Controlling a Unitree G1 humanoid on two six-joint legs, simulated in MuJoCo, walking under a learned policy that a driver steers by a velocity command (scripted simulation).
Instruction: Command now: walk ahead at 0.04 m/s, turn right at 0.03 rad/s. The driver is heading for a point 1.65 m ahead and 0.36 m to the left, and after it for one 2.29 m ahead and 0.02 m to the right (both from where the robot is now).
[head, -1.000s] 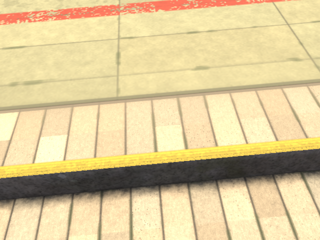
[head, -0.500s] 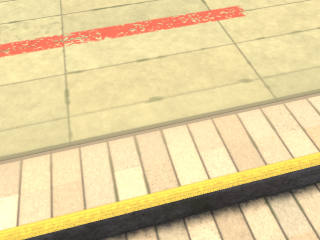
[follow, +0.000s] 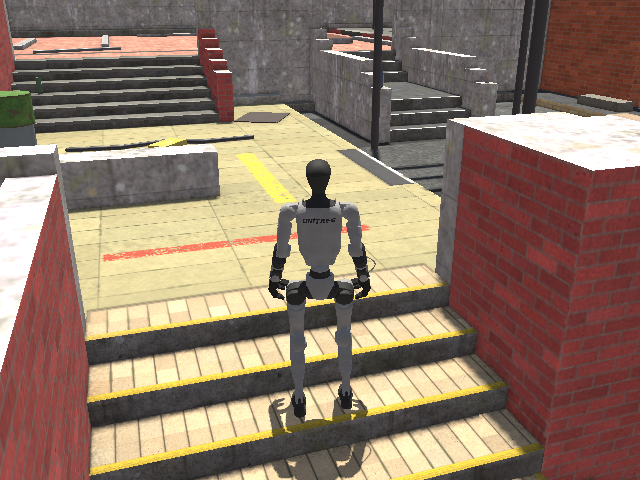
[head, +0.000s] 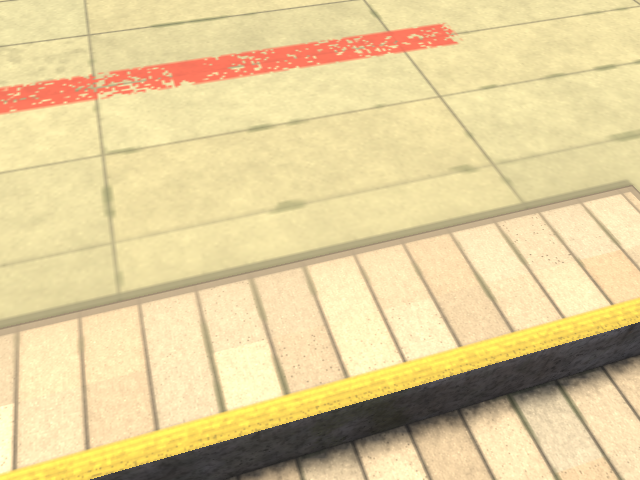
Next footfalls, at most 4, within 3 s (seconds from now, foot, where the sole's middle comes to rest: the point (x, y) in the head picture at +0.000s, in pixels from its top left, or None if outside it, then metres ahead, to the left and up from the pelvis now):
0.68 left None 0.33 0.07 -0.62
1.24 right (390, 323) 0.72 -0.10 -0.48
1.82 left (278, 205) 1.04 0.13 -0.48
2.32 right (329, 126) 1.34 0.01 -0.48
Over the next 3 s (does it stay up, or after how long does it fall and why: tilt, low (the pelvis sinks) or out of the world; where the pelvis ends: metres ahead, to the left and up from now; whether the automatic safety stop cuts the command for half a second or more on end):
stays up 1.14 0.09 0.32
